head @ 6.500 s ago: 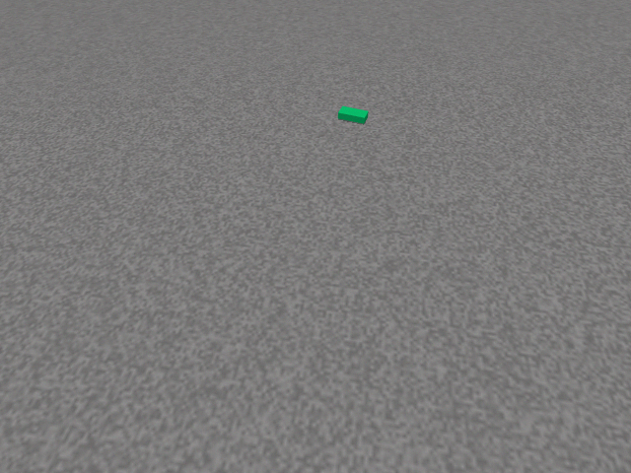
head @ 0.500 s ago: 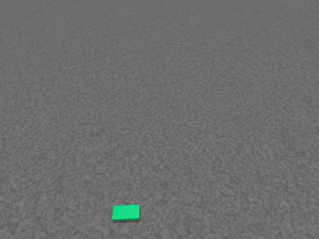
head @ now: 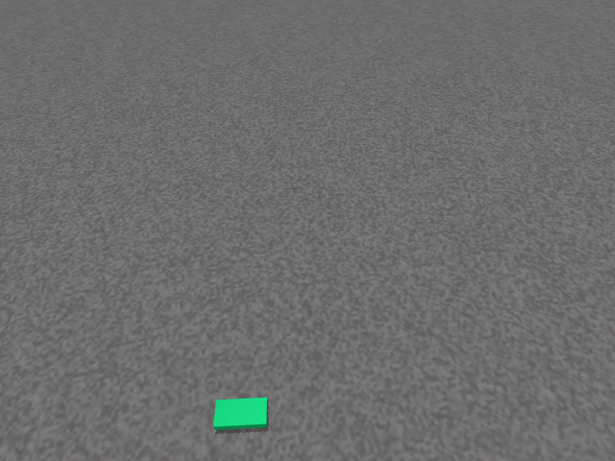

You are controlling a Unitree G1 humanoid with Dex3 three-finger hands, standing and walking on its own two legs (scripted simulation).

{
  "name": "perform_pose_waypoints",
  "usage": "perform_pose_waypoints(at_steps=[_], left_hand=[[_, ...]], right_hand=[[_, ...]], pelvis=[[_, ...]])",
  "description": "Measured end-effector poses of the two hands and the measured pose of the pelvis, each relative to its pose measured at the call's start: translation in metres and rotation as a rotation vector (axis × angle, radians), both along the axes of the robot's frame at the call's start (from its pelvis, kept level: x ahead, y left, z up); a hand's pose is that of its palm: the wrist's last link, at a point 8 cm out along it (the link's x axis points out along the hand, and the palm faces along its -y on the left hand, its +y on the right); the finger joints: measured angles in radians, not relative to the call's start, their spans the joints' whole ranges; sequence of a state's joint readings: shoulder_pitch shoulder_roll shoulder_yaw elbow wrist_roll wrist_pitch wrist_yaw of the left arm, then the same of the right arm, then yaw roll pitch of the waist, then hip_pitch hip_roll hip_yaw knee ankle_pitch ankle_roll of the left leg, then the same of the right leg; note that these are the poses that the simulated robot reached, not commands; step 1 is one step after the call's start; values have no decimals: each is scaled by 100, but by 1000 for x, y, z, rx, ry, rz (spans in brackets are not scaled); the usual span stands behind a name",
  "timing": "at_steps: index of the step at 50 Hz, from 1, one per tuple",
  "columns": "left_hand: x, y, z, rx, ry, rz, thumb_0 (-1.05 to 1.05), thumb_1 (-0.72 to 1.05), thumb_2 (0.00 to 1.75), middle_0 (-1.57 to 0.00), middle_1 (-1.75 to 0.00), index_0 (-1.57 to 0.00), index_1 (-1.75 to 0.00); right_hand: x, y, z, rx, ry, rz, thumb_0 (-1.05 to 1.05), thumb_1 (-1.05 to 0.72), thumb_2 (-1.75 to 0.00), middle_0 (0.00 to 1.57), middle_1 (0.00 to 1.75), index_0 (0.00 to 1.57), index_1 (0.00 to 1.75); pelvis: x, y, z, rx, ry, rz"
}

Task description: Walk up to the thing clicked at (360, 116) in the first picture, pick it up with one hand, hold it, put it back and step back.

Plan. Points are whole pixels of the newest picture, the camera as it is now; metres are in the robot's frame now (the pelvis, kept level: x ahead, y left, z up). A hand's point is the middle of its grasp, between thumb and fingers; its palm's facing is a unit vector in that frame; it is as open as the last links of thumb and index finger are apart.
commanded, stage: stand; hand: left
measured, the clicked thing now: (241, 413) +0.40 +0.23 -0.76
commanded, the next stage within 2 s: none
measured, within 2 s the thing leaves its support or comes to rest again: neither
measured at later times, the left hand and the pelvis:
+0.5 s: hand out of the picture +0.07 +0.25 -0.15, palm faces +0.00 -0.94 -0.35, open 7.4 cm; pelvis +0.00 +0.00 +0.00, yaw +1 degrees
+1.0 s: hand out of the picture +0.06 +0.25 -0.15, palm faces +0.00 -0.94 -0.35, open 7.4 cm; pelvis -0.01 -0.01 +0.00, yaw +1 degrees
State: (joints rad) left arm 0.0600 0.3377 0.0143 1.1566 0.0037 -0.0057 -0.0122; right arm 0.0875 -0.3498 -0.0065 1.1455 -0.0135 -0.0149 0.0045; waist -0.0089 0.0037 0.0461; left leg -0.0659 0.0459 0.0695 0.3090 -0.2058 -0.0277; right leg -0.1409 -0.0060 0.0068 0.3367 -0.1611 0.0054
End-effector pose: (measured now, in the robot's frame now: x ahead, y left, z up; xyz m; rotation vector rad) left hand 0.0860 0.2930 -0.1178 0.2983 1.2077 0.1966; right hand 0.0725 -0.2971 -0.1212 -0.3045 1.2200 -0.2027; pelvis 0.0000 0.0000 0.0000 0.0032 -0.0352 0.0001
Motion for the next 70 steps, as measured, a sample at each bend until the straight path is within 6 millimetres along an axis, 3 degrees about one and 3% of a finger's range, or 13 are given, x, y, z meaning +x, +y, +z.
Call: perform_pose_waypoints(at_steps=[13, 41, 70], left_hand=[[-8, 3, 2, 15, 2, 3, 0, 91, 90, -20, -30, -20, -30], [-30, -1, 3, 23, 20, 14, 0, 91, 90, -21, -30, -20, -30], [-22, -2, 3, 22, 17, 11, 0, 91, 90, -21, -30, -20, -30]], right_hand=[[5, 1, 1, 7, 4, 20, 0, -91, -90, 20, 30, 20, 30], [-14, -7, -3, 11, 31, 23, 0, -91, -90, 20, 30, 20, 30], [-5, -7, -2, 7, 26, 34, 0, -91, -90, 20, 30, 20, 30]], pelvis=[[-2, -2, 1, -2, 2, 13], [-8, -9, 1, -1, -5, 20], [-2, -9, 1, 0, 0, 21]])
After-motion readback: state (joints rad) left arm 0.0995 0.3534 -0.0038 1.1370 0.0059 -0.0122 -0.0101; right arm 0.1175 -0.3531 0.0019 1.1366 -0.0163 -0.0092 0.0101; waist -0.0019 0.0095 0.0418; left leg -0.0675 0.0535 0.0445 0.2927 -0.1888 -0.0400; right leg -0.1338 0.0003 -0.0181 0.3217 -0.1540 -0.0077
